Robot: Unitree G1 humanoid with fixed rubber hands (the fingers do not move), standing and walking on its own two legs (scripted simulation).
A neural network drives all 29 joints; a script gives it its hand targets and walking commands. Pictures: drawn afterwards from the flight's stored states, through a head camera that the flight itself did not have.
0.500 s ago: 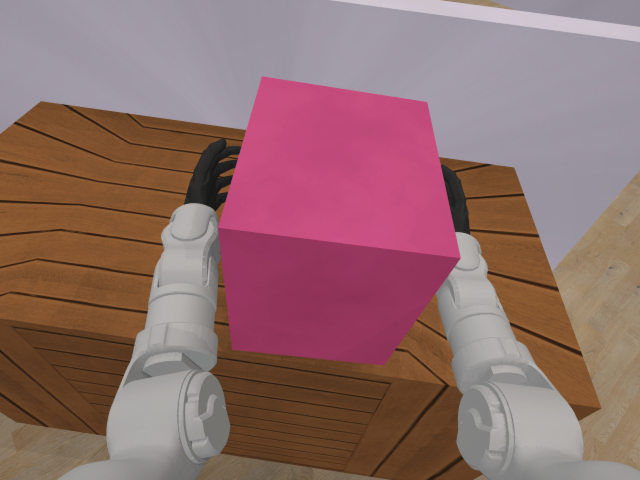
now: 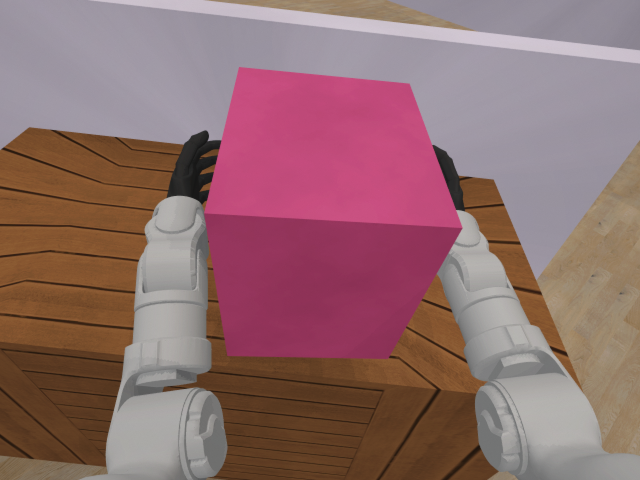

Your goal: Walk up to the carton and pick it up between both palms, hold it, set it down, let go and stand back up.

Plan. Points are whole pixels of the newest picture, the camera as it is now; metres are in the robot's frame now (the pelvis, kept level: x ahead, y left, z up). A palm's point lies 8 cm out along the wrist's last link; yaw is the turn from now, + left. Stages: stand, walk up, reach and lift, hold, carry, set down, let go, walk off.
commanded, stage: reach and lift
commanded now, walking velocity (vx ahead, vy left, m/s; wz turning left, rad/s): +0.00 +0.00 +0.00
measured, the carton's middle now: (317, 221) +0.40 +0.00 +0.13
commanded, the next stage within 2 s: hold in 1.66 s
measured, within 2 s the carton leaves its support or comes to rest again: neither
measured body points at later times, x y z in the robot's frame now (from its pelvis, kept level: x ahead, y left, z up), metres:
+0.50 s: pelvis -0.01 -0.01 +0.00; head -0.07 +0.03 +0.45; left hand +0.39 +0.16 +0.22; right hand +0.38 -0.16 +0.21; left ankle +0.03 +0.11 -0.75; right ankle -0.02 -0.11 -0.75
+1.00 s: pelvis -0.01 +0.00 +0.00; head -0.07 +0.03 +0.44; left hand +0.39 +0.15 +0.24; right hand +0.38 -0.16 +0.24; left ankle +0.03 +0.11 -0.75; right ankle -0.02 -0.11 -0.75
